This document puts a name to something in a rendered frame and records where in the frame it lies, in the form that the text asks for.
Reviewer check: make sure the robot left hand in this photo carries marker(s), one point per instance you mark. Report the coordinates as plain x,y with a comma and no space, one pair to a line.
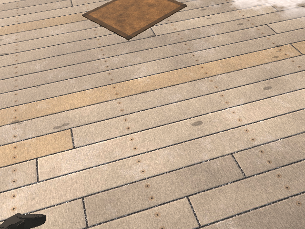
19,221

